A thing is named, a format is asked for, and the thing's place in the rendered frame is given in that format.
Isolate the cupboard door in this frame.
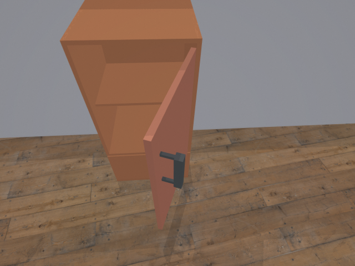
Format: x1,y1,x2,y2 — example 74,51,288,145
143,47,196,230

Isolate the handle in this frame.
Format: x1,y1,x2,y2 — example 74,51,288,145
160,151,185,189

